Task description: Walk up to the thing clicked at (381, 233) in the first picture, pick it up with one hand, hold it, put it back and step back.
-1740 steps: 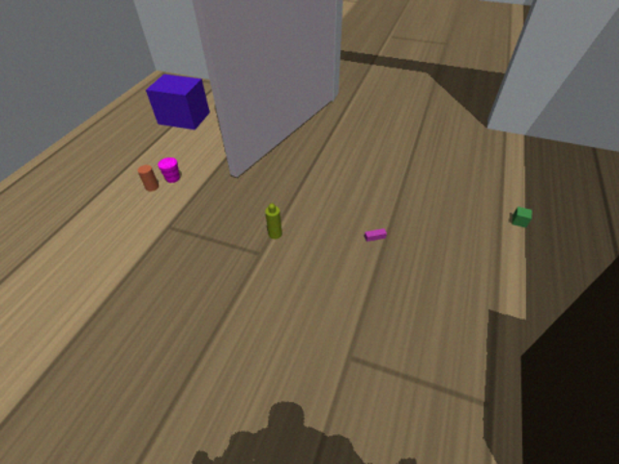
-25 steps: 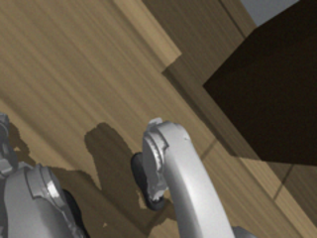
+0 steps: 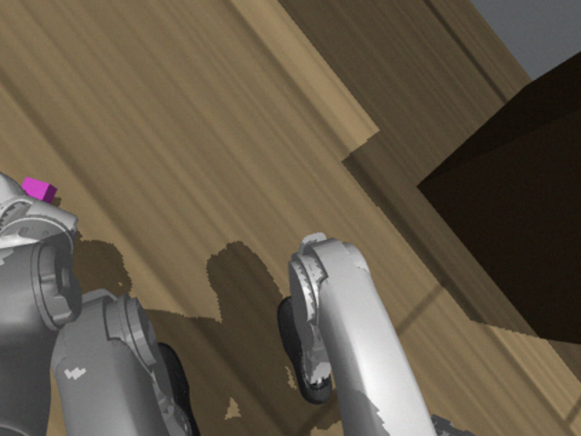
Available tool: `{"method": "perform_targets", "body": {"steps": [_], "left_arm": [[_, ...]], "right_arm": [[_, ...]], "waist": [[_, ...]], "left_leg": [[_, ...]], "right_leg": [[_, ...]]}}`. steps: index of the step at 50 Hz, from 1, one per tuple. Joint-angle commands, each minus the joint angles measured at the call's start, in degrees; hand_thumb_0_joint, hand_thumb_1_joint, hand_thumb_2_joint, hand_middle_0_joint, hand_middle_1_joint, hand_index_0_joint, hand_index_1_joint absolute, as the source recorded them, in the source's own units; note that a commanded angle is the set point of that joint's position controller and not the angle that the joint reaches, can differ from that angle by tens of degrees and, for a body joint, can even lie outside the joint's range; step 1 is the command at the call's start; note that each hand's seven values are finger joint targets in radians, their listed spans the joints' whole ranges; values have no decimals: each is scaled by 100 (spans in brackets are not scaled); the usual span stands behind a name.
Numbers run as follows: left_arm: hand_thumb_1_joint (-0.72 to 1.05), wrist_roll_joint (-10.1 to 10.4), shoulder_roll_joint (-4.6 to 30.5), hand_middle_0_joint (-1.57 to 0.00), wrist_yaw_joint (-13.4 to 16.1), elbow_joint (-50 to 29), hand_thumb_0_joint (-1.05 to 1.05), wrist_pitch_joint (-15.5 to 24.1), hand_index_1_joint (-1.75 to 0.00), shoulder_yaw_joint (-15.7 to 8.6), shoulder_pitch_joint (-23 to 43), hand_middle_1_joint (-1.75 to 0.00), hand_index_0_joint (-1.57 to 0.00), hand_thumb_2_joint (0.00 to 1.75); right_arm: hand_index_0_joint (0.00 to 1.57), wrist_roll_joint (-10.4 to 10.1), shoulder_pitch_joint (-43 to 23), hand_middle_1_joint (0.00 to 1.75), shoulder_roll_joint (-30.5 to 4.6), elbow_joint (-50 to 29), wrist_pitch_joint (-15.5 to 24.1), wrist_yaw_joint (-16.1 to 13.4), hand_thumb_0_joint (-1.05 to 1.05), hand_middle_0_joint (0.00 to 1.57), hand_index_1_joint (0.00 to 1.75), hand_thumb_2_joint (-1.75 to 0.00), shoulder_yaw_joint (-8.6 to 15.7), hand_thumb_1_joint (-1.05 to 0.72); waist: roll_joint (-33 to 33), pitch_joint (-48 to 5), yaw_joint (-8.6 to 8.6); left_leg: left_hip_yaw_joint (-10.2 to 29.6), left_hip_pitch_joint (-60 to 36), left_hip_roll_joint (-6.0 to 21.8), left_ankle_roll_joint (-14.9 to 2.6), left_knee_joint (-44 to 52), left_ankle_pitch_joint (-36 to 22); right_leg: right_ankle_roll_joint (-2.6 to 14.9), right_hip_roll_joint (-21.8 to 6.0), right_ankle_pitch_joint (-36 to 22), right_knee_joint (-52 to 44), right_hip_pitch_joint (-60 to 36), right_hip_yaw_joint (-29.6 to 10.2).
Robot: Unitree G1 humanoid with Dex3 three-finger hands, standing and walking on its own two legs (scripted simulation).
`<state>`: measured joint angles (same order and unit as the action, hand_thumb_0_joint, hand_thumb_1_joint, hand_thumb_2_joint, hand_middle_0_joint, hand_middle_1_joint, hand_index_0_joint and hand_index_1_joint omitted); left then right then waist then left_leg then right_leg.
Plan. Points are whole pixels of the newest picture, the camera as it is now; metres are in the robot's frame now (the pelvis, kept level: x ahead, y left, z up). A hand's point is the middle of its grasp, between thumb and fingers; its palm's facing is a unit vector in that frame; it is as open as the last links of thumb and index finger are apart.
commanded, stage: lift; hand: left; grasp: from above
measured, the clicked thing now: (29, 210) +0.46 +0.29 -0.22
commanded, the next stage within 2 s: hold in 1.76 s
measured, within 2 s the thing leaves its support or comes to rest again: neither
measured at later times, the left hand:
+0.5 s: hand out of the picture +0.42 +0.29 -0.10, palm faces -0.19 -0.37 -0.91, open 6.6 cm
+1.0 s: hand out of the picture +0.37 +0.27 +0.08, palm faces -0.19 -0.36 -0.91, open 6.6 cm
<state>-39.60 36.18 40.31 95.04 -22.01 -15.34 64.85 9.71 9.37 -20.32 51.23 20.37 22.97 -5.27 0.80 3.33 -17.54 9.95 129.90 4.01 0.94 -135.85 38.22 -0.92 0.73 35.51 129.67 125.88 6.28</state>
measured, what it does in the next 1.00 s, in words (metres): rises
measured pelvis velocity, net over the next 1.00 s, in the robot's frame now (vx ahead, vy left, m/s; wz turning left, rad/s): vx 0.02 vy -0.01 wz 0.11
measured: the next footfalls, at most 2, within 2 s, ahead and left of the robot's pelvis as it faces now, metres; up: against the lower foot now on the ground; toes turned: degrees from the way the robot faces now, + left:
none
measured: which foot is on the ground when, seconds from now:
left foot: down 0.00-1.00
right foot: down 0.00-1.00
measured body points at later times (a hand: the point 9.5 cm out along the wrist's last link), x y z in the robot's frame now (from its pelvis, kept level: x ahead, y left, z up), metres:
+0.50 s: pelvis +0.01 +0.00 +0.04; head +0.22 +0.02 +0.44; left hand +0.43 +0.31 -0.04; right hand +0.06 -0.27 -0.09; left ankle +0.08 +0.14 -0.31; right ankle +0.12 -0.12 -0.31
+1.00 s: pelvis +0.02 -0.01 +0.18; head +0.16 +0.00 +0.61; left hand +0.38 +0.28 +0.13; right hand +0.15 -0.27 +0.04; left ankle +0.08 +0.14 -0.31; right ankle +0.12 -0.12 -0.31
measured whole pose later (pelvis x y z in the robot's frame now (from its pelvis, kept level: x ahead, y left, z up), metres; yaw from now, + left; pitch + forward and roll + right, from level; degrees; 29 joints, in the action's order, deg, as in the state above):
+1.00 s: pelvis +0.02 -0.01 +0.18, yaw +7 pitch +31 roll -1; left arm -33.7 15.8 27.4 59.7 -37.5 -0.4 38.8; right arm 0.8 6.8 -16.4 49.4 9.4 5.3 0.2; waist 4.0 -14.1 -6.7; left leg 2.5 96.3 4.6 2.1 -100.6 35.3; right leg 0.9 0.0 34.8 99.5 95.7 2.1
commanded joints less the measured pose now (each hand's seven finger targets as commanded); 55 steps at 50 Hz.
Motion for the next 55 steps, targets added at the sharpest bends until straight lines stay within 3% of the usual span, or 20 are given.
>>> {"method": "perform_targets", "body": {"steps": [1,5,6,8,9,13,15,16,19,21,24,26,29,32,34,35,37,40,44,55], "left_arm": [[91,-168,1095,-134,288,-918,0,64,-12,90,2078,-10,-133,26],[103,-157,1139,-145,310,-853,0,39,-16,-127,2033,-15,-144,23],[95,-201,1129,-137,280,-627,0,-2,-9,-137,1925,-9,-136,27],[105,-249,1244,-145,202,-682,0,-10,-12,-185,2026,-12,-145,24],[105,-240,1008,-147,129,-513,0,-43,-13,-109,1795,-13,-147,26],[105,-247,986,-147,-98,-756,0,-180,-12,-94,1402,-11,-146,24],[105,-191,761,-147,-193,-928,0,-263,-10,49,1389,-10,-146,20],[105,-235,955,-147,-237,-1550,0,-241,-11,-3,1654,-9,-146,23],[104,-153,443,-144,-364,-1675,0,-337,-15,292,1552,-14,-144,24],[102,-111,331,-144,-423,-1960,0,-370,-10,311,1468,-9,-143,23],[99,0,82,-143,-515,-2143,0,-442,-14,488,1369,-12,-141,27],[100,11,150,-143,-564,-2341,0,-529,-14,490,1199,-12,-142,27],[99,113,-296,-141,-604,-2433,0,-708,-15,767,1018,-14,-140,26],[96,201,-214,-140,-689,-2615,0,-878,-13,806,650,-11,-139,25],[97,248,-476,-142,-771,-2734,0,-953,-14,991,437,-11,-140,28],[98,248,-371,-143,-830,-2820,0,-988,-14,991,297,-11,-140,28],[97,249,-255,-143,-943,-3151,0,-1061,-13,1022,279,-9,-140,29],[92,235,-621,-139,-989,-3567,0,-1156,-17,1316,139,-14,-136,29],[90,258,-556,-138,-990,-4315,0,-1355,-16,1368,-249,-13,-135,30],[76,395,-1202,-127,-1253,-4826,0,-1844,-22,1905,-1001,-18,-123,33]], "right_arm": [[20,-65,1358,30,-1518,188,10,-172,0,20,30,-90,530,-90],[20,-14,1475,30,-1430,333,-41,-178,0,20,30,-91,561,-92],[20,12,1414,30,-1384,426,-63,-181,0,20,30,-89,561,-87],[20,71,1444,30,-1330,553,-72,-177,0,20,30,-90,607,-92],[20,43,1386,30,-1327,451,-67,-159,0,20,30,-90,652,-91],[20,-76,1265,30,-1319,273,-142,-189,0,20,30,-90,808,-92],[20,-142,1253,30,-1258,229,-223,-221,0,20,30,-91,885,-92],[20,-173,1306,30,-1226,256,-271,-245,0,20,30,-91,944,-92],[20,-294,1298,30,-1119,166,-390,-351,0,20,30,-91,1038,-92],[20,-370,1341,30,-1069,217,-473,-445,0,20,30,-90,1071,-92],[20,-436,1320,30,-1021,216,-530,-605,0,20,30,-90,1126,-92],[20,-467,1227,30,-1002,171,-545,-716,0,20,30,-90,1129,-92],[20,-534,1033,30,-971,54,-597,-881,0,20,30,-90,1090,-92],[20,-601,815,30,-886,-80,-660,-1081,0,20,30,-90,1025,-91],[20,-618,690,30,-799,-165,-680,-1203,0,20,30,-90,980,-91],[20,-634,680,30,-769,-154,-701,-1255,0,20,30,-90,961,-91],[20,-671,619,30,-758,-248,-728,-1345,0,20,30,-90,938,-91],[20,-724,438,30,-666,-401,-768,-1523,0,20,30,-91,868,-92],[20,-835,257,30,-621,-568,-879,-1737,0,20,30,-91,842,-91],[20,-1149,99,30,-368,-382,-947,-2135,0,20,30,-91,770,-91]], "waist": [[1938,-4482,-189],[1642,-4443,-167],[1494,-4310,-170],[1416,-4166,-164],[1399,-4190,-87],[1630,-4813,282],[1569,-5101,301],[1706,-5377,389],[1446,-5502,348],[1352,-5506,335],[1056,-5294,317],[1016,-5301,455],[1050,-5152,482],[794,-4942,632],[671,-4863,625],[516,-4778,626],[467,-4875,722],[572,-4941,763],[710,-5165,983],[303,-4349,1052]], "left_leg": [[-469,-2951,-151,-96,1573,-377],[-641,-2647,-166,-159,1442,-877],[-659,-2520,-179,-183,1392,-883],[-733,-2368,-208,-223,1376,-838],[-763,-2399,-219,-212,1454,-859],[-806,-2766,-228,-180,1685,-824],[-832,-2913,-231,-171,1817,-889],[-855,-3055,-229,-169,1860,-958],[-943,-3067,-237,-196,1944,-909],[-889,-3280,-229,-194,2061,-1030],[-878,-3314,-238,-205,2306,-759],[-859,-3485,-258,-184,2524,-630],[-778,-3830,-257,-116,2975,-375],[-847,-3771,-285,-138,3184,-243],[-850,-3778,-289,-136,3356,-278],[-823,-3891,-281,-150,3445,-285],[-894,-4091,-273,-162,3554,-430],[-920,-4355,-274,-134,3889,-386],[-900,-5129,-264,-81,4515,-557],[-811,-6974,-243,-85,6151,-837]], "right_leg": [[230,218,-603,-1546,-2121,330],[162,203,-1153,-1518,-2353,285],[144,180,-1152,-1499,-2283,284],[113,179,-1073,-1572,-2328,228],[121,174,-1054,-1607,-2367,210],[179,178,-898,-1698,-2468,116],[188,172,-1003,-1739,-2620,87],[202,176,-1074,-1734,-2687,73],[213,206,-1027,-1965,-2794,-25],[212,157,-1202,-2021,-2709,-21],[215,162,-877,-2318,-2754,-50],[217,129,-664,-2488,-2818,-97],[244,118,-385,-2755,-2794,-87],[220,122,-156,-3167,-3116,-229],[204,113,-184,-3309,-3274,-253],[186,112,-188,-3405,-3395,-269],[175,113,-295,-3626,-3723,-351],[177,128,-238,-3948,-4032,-419],[202,128,-455,-4388,-4620,-404],[199,159,-715,-5903,-6321,-462]]}}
